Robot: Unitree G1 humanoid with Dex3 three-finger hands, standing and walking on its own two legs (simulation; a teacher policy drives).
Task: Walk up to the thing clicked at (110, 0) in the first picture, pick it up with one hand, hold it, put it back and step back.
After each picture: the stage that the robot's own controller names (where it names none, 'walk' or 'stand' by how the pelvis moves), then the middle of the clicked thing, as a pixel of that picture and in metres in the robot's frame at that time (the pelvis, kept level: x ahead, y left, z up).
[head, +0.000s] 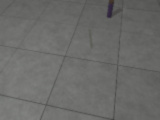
stand; (110, 8) +1.96 -0.37 -0.65
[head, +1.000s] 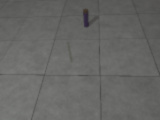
walk; (86, 18) +1.86 +0.07 -0.63
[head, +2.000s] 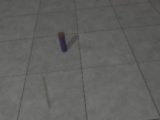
walk; (62, 42) +1.30 +0.30 -0.65
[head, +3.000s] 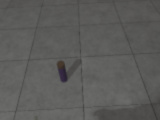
walk; (62, 72) +0.88 +0.25 -0.65
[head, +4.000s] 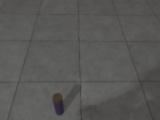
walk; (58, 105) +0.55 +0.19 -0.63
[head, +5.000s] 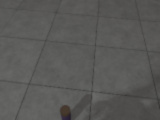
stand; (66, 116) +0.44 +0.13 -0.64
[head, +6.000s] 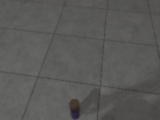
stand; (74, 110) +0.45 +0.06 -0.64
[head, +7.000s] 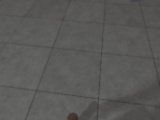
stand; out of the picture +0.43 +0.07 -0.66
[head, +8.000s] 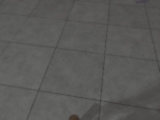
stand; out of the picture +0.41 +0.07 -0.66
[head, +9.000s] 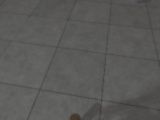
stand; out of the picture +0.42 +0.06 -0.66
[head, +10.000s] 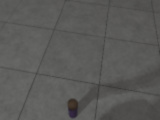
go down; (72, 109) +0.44 +0.06 -0.64
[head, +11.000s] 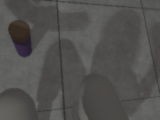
go down; (22, 41) +0.52 +0.14 -0.26
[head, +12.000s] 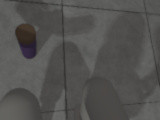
close in; (27, 44) +0.51 +0.14 -0.27
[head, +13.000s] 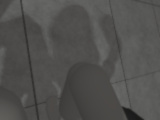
close in; out of the picture +0.50 +0.20 -0.19
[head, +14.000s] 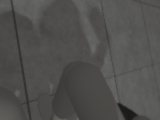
lift; out of the picture +0.47 +0.22 -0.21
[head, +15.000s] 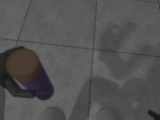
lift; (36, 80) +0.33 +0.15 +0.01
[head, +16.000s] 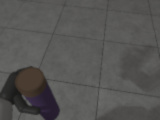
hold; (42, 98) +0.28 +0.14 +0.02
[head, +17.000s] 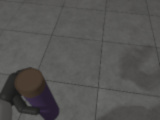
hold; (42, 99) +0.28 +0.14 +0.02
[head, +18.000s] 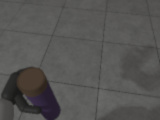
crouch; (43, 98) +0.29 +0.14 +0.02
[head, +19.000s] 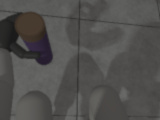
crouch; (38, 44) +0.45 +0.11 -0.06
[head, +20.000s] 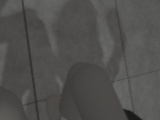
lower; out of the picture +0.45 +0.23 -0.19
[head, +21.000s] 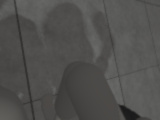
lower; out of the picture +0.45 +0.22 -0.20
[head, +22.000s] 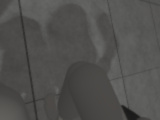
lower; out of the picture +0.45 +0.22 -0.19
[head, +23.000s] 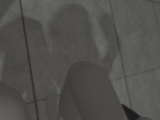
lower; out of the picture +0.44 +0.22 -0.19
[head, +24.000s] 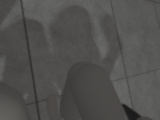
rest; out of the picture +0.44 +0.22 -0.19
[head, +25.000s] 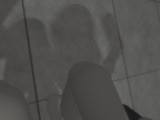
open; out of the picture +0.44 +0.22 -0.18
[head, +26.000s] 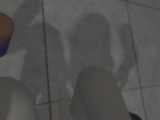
stand; out of the picture +0.44 +0.21 -0.20
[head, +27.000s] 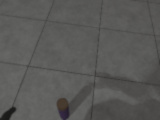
stand; (63, 109) +0.41 +0.10 -0.55
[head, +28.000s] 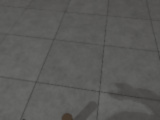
stand; out of the picture +0.39 +0.10 -0.60
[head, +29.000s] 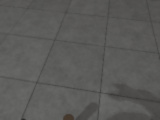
stand; out of the picture +0.39 +0.09 -0.60
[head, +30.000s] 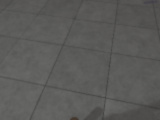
stand; out of the picture +0.40 +0.08 -0.65
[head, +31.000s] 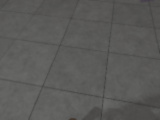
stand; out of the picture +0.39 +0.08 -0.66
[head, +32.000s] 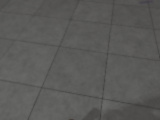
stand; out of the picture +0.39 +0.09 -0.66
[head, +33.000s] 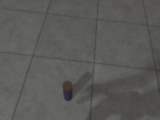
walk; (67, 91) +0.51 +0.08 -0.64
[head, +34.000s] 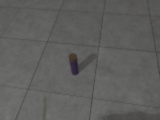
walk; (74, 65) +0.84 +0.15 -0.64
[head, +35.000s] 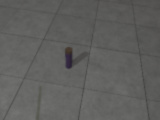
walk; (68, 58) +1.05 +0.09 -0.65
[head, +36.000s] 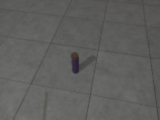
stand; (75, 63) +0.98 +0.09 -0.66
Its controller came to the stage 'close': yes
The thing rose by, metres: 0.64
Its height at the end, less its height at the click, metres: +0.00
